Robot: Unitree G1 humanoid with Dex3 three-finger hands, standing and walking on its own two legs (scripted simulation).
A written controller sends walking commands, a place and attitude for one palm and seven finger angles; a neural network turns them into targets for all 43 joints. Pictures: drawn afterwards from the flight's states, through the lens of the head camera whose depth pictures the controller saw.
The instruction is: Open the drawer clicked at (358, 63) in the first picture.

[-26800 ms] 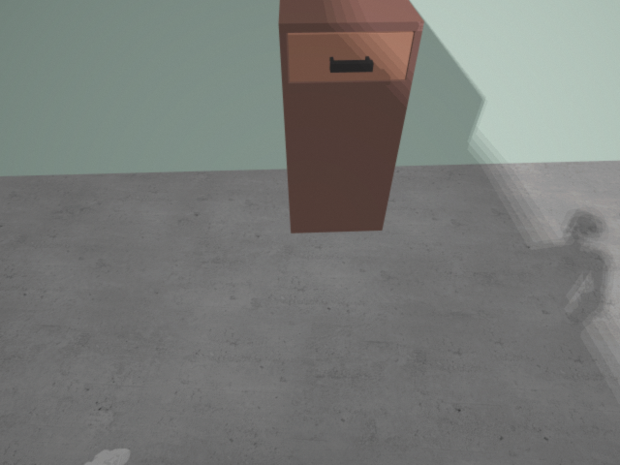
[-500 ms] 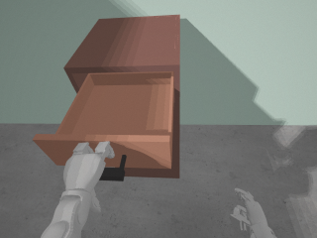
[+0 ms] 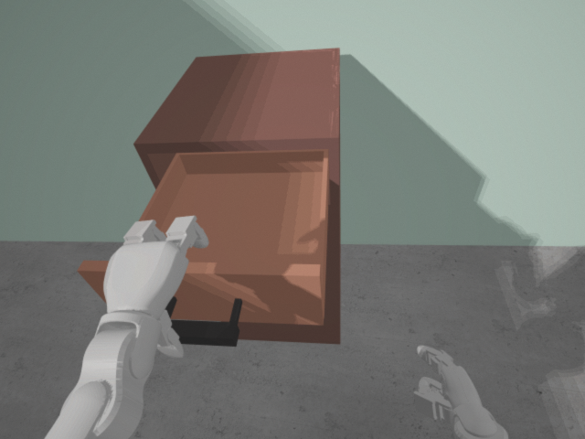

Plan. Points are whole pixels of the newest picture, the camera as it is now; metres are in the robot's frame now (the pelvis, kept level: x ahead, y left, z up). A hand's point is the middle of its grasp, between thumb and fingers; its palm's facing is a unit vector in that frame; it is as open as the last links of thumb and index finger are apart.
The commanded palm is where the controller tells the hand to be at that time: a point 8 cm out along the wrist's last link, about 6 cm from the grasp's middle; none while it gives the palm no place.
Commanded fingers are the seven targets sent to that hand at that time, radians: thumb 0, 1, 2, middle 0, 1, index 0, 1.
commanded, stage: lift the hand off the handle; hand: left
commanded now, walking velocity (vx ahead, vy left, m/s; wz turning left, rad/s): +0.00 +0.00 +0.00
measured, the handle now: (199, 318) +0.27 +0.20 +0.00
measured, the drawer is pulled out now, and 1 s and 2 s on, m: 0.30 0.30 0.30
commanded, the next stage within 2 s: draw the hand back to the body in 0.40 s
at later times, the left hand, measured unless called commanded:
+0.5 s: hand (151, 275) +0.25 +0.21 +0.14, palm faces +0.12 -0.09 -0.99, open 13.8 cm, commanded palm +0.21 +0.21 +0.20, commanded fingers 0.00 -0.50 0.30 -0.30 -1.20 -0.30 -1.20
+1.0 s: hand (133, 301) +0.21 +0.22 +0.14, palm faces +0.12 -0.08 -0.99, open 13.8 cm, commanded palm +0.17 +0.23 +0.20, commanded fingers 0.00 -0.50 0.30 -0.30 -1.20 -0.30 -1.20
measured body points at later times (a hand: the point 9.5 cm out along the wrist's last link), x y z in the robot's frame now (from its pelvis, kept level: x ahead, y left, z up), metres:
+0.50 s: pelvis -0.01 -0.01 +0.00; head -0.01 -0.06 +0.45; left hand +0.24 +0.22 +0.20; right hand +0.24 -0.19 -0.09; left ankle -0.06 +0.11 -0.74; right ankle +0.04 -0.10 -0.74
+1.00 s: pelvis -0.01 +0.00 +0.00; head -0.01 -0.06 +0.45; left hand +0.20 +0.22 +0.20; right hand +0.23 -0.20 -0.10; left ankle -0.06 +0.11 -0.74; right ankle +0.04 -0.10 -0.74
